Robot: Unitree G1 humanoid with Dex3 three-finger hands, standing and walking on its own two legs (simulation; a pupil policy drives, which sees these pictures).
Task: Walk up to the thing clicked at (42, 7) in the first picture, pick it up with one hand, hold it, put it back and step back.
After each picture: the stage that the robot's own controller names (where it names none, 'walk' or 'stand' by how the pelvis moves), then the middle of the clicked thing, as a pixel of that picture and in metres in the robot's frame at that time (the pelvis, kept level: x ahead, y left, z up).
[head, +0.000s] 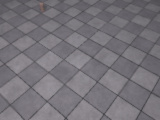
stand; (42, 7) +2.14 +0.63 -0.72
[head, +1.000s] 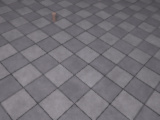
walk; (54, 16) +2.03 +0.33 -0.70
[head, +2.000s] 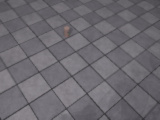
walk; (66, 31) +1.41 +0.15 -0.71
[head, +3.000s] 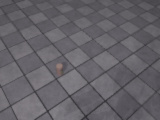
walk; (59, 69) +0.93 +0.21 -0.71
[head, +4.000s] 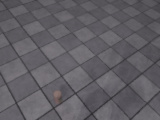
walk; (57, 96) +0.61 +0.17 -0.71
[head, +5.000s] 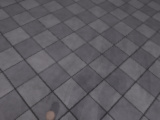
walk; (50, 117) +0.42 +0.16 -0.72
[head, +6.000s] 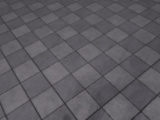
walk; out of the picture +0.37 +0.24 -0.70
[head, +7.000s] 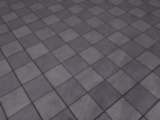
stand; out of the picture +0.35 +0.17 -0.72
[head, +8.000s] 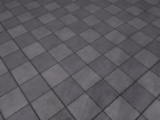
stand; out of the picture +0.34 +0.17 -0.72
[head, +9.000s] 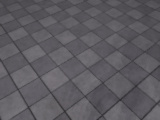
stand; out of the picture +0.31 +0.18 -0.73
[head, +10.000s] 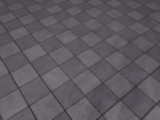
stand; out of the picture +0.32 +0.17 -0.73
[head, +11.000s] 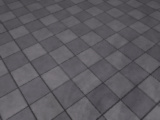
go down; out of the picture +0.32 +0.17 -0.73
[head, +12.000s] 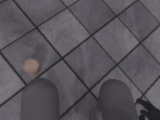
go down; (32, 68) +0.40 +0.20 -0.34
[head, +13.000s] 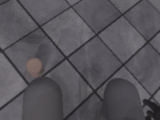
approach; (35, 68) +0.39 +0.21 -0.30
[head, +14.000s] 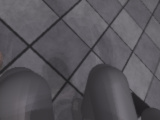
close in; out of the picture +0.38 +0.24 -0.22
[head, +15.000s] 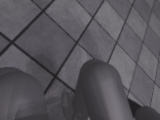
close; out of the picture +0.38 +0.25 -0.22
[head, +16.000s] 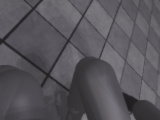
close; out of the picture +0.38 +0.24 -0.22
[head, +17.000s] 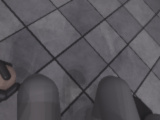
lift; (4, 82) +0.30 +0.26 -0.12
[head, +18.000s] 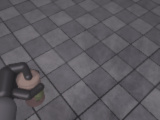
lift; (31, 88) +0.31 +0.18 +0.02
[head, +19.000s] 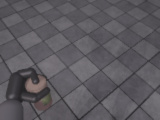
hold; (39, 93) +0.31 +0.17 -0.01
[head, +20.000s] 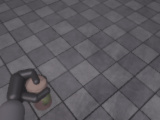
crouch; (39, 93) +0.31 +0.17 -0.01
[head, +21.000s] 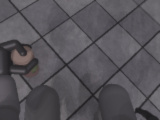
crouch; (26, 62) +0.40 +0.20 -0.11
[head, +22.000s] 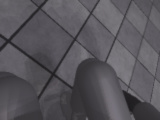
lower; out of the picture +0.39 +0.27 -0.22
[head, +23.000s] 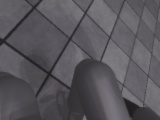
lower; out of the picture +0.39 +0.27 -0.22
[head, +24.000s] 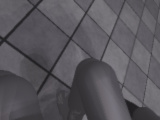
lower; out of the picture +0.39 +0.27 -0.22
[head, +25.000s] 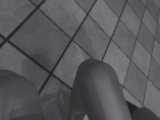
lower; out of the picture +0.39 +0.27 -0.22
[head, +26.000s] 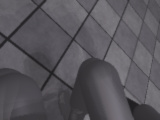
open; out of the picture +0.38 +0.25 -0.22
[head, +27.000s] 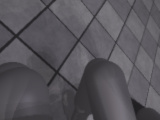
stand; out of the picture +0.37 +0.24 -0.22
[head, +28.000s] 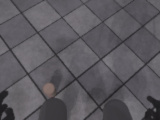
walk; (50, 90) +0.37 +0.19 -0.48
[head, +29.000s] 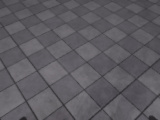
stand; out of the picture +0.33 +0.18 -0.66
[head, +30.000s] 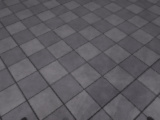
stand; out of the picture +0.34 +0.18 -0.67
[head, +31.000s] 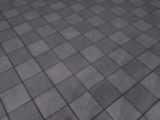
stand; out of the picture +0.35 +0.17 -0.71
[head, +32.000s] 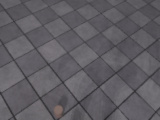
walk; (58, 111) +0.39 +0.12 -0.71
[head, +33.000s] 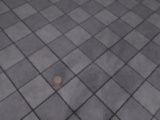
walk; (57, 82) +0.62 +0.18 -0.70
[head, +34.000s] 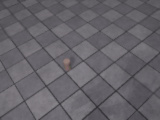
stand; (67, 64) +0.94 +0.25 -0.70
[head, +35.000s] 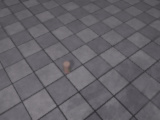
stand; (66, 67) +0.95 +0.18 -0.72
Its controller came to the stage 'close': yes
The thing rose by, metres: 0.70
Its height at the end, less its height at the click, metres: +0.00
